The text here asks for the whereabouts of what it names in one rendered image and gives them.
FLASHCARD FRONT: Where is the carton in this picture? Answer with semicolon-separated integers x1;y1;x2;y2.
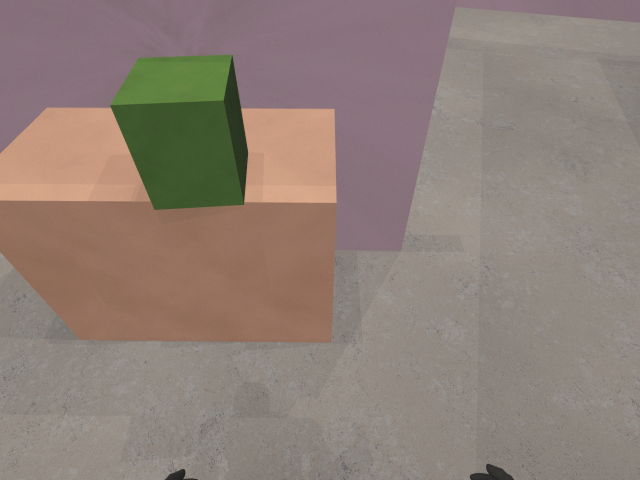
110;55;248;210

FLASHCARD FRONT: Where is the pedestal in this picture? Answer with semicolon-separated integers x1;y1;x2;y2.
0;107;337;343

